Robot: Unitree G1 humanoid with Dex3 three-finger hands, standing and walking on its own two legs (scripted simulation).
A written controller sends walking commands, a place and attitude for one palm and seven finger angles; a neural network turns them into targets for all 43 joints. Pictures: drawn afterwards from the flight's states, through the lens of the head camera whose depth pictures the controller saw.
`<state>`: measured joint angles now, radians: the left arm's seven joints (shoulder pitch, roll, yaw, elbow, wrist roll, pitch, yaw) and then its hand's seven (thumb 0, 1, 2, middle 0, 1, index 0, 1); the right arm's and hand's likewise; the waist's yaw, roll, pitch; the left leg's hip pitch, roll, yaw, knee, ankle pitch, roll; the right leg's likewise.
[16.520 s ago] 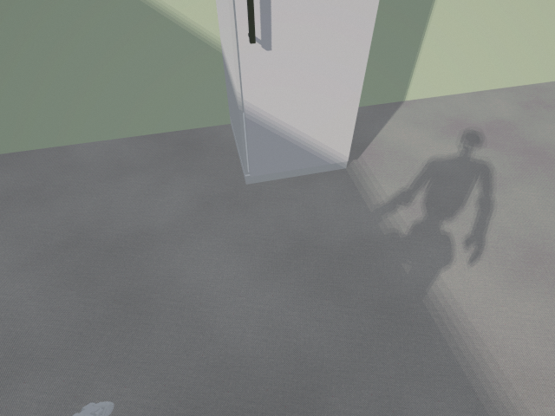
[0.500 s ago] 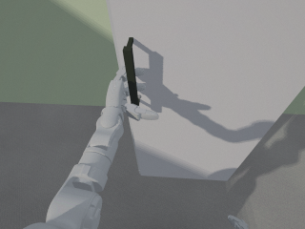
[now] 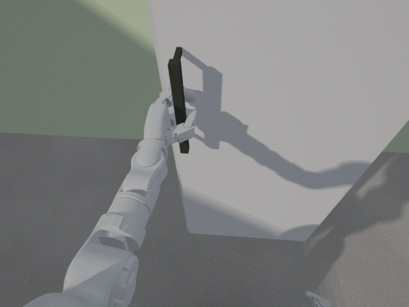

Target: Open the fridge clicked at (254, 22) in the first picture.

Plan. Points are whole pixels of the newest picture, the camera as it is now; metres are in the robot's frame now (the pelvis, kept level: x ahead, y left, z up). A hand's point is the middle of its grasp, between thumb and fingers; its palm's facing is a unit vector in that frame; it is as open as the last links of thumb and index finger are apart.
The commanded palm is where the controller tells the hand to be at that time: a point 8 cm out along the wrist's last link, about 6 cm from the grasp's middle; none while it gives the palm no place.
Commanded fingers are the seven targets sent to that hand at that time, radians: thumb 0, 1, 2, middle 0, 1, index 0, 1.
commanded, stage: grip the handle and tug to test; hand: left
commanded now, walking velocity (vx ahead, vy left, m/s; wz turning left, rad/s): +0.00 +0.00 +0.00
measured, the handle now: (182, 107) +0.48 +0.06 +0.13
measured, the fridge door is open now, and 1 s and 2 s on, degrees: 0 0 18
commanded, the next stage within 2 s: pull the door a little, standing still in 0.76 s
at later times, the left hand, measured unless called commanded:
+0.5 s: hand (189, 126) +0.43 +0.04 +0.13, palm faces -0.10 -0.99 +0.00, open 5.4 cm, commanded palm +0.39 +0.10 +0.13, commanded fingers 0.00 0.90 0.90 -0.45 -1.40 -0.45 -1.40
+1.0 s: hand (188, 127) +0.42 +0.04 +0.13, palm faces -0.11 -0.99 +0.01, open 5.7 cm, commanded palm +0.38 +0.09 +0.13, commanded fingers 0.00 0.90 0.90 -0.45 -1.40 -0.45 -1.40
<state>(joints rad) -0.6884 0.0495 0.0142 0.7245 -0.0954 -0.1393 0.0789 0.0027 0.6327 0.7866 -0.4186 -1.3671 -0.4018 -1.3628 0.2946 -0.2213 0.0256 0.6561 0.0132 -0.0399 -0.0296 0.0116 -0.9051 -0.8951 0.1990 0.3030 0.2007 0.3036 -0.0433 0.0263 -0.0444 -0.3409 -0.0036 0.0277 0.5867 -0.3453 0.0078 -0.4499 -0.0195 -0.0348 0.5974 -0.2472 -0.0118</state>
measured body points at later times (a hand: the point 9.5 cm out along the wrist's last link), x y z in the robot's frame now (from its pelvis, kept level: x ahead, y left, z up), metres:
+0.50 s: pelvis +0.00 +0.00 +0.00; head +0.03 -0.01 +0.45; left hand +0.43 +0.09 +0.13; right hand +0.10 -0.24 -0.12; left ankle -0.03 +0.12 -0.73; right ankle +0.03 -0.11 -0.73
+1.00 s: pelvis +0.04 +0.00 +0.01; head +0.06 -0.02 +0.45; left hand +0.42 +0.09 +0.13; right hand +0.17 -0.24 -0.10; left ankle -0.03 +0.12 -0.73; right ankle +0.03 -0.11 -0.73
